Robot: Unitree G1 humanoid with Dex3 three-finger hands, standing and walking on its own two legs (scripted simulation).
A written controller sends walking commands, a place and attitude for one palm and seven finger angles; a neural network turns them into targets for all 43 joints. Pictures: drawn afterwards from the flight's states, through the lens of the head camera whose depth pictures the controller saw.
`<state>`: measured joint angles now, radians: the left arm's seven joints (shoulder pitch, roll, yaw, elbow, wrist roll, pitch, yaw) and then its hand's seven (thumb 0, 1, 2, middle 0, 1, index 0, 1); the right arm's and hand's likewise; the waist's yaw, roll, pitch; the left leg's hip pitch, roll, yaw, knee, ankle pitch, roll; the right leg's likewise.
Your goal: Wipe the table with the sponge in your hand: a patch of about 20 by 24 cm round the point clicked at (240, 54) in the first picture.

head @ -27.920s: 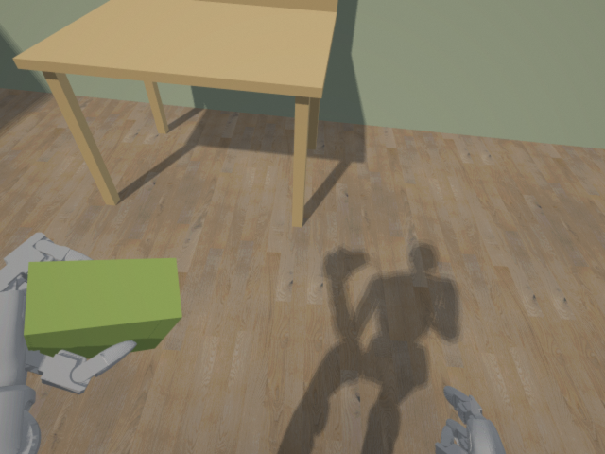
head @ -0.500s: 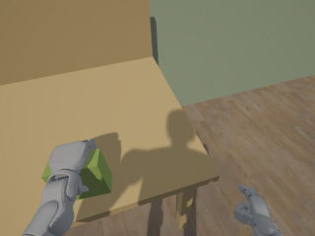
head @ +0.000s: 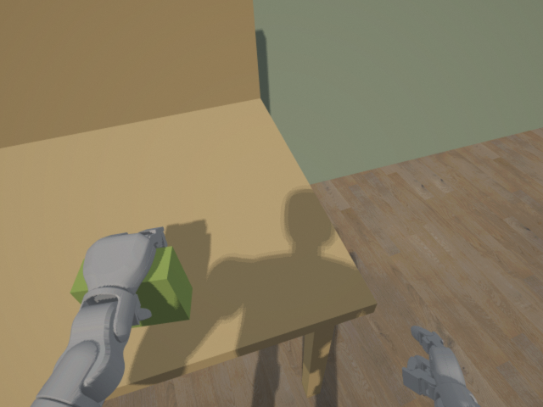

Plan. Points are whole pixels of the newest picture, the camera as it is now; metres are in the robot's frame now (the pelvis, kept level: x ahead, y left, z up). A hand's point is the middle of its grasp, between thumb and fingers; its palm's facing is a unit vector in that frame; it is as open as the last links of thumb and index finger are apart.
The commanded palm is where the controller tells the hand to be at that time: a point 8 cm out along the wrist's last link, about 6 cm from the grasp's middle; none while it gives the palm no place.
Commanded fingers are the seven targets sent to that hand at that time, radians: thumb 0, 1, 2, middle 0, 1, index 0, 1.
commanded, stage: move the sponge above the wiping area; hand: left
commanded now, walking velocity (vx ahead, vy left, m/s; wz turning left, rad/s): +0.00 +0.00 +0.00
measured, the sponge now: (143, 296) +0.25 +0.27 +0.00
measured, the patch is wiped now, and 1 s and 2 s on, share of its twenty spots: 0.00 0.00 0.00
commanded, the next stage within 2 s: lower the sponge onto the table in 1.50 s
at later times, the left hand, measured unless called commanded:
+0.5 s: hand (120, 268) +0.25 +0.28 +0.08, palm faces +0.10 -0.05 -0.99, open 10.2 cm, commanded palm +0.22 +0.28 +0.13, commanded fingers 0.00 0.10 1.30 -1.20 -1.60 -1.20 -1.60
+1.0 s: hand (110, 256) +0.26 +0.30 +0.09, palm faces +0.12 -0.05 -0.99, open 10.2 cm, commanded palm +0.22 +0.29 +0.13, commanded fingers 0.00 0.10 1.30 -1.20 -1.60 -1.20 -1.60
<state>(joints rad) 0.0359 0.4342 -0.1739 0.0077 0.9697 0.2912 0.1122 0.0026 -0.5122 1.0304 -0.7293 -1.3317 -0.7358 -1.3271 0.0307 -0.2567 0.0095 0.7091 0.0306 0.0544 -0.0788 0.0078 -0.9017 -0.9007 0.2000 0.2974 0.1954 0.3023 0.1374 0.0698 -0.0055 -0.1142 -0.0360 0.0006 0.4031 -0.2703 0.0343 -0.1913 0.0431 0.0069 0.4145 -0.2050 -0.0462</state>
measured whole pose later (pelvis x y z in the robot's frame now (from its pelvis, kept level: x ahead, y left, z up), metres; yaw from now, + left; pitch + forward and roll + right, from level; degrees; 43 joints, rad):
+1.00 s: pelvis +0.00 +0.01 +0.00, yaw +0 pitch -1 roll +0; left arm 0.00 0.44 -0.11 0.02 0.92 0.43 0.16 0.00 -0.51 1.03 -0.73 -1.34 -0.74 -1.33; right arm 0.01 -0.26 0.02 0.73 0.06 0.09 -0.05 0.01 -0.90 -0.90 0.20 0.30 0.20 0.30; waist 0.11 0.09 -0.02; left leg -0.09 -0.04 0.00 0.37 -0.26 0.04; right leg -0.16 0.04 0.01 0.38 -0.20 -0.03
